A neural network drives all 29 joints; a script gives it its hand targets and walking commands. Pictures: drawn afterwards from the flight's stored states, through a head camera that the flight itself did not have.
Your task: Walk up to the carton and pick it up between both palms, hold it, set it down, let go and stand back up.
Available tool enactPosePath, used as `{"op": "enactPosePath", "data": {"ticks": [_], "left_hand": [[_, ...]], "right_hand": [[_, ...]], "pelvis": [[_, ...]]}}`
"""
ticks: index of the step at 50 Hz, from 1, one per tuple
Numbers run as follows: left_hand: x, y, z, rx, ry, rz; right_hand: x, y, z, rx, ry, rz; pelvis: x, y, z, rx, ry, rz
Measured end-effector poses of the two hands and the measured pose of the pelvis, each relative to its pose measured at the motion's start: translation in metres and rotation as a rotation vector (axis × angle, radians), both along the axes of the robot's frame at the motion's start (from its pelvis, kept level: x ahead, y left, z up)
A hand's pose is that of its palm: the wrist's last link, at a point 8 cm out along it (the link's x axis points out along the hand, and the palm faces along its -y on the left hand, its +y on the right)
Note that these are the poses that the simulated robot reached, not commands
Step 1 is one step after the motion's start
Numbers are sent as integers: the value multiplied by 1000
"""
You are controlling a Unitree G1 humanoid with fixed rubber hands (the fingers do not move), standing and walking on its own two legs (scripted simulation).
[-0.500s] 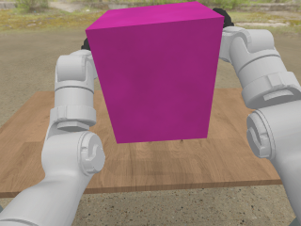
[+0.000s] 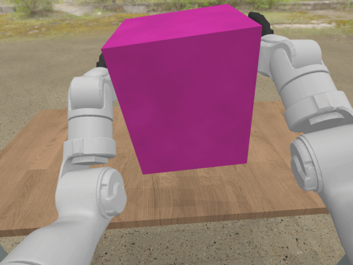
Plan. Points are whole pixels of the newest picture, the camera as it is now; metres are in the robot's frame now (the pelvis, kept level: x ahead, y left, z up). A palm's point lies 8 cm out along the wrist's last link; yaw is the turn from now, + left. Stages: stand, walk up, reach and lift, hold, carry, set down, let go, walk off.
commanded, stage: hold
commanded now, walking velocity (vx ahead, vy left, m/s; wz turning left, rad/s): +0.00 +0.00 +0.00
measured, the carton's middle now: (184, 90) +0.36 -0.01 +0.31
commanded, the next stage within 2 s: none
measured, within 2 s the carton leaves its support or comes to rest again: neither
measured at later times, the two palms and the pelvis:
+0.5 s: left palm (102, 75) +0.38 +0.15 +0.34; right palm (258, 48) +0.36 -0.15 +0.38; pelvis +0.00 +0.00 +0.00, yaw +0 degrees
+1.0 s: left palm (104, 77) +0.38 +0.15 +0.33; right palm (259, 49) +0.37 -0.15 +0.38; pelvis +0.00 +0.00 +0.00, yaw +0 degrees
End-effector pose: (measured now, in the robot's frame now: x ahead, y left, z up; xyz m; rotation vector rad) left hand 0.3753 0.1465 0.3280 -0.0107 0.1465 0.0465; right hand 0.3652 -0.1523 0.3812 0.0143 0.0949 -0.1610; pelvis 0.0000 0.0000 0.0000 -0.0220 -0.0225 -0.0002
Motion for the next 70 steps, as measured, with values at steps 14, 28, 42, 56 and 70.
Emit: {"op": "enactPosePath", "data": {"ticks": [14,28,42,56,70], "left_hand": [[-2,5,14,-15,-1,13],[2,8,6,-9,4,-6],[4,5,2,0,9,-6],[2,0,7,4,2,7],[3,5,9,-9,13,5]], "right_hand": [[0,3,7,-10,2,9],[0,7,4,-19,12,-4],[2,5,2,-10,19,-6],[2,-1,3,0,11,4],[3,3,-1,-10,27,2]], "pelvis": [[0,-6,0,3,2,8],[1,-2,0,2,0,4],[0,0,0,1,7,0],[1,-4,0,1,7,5],[4,-3,0,4,-3,3]]}}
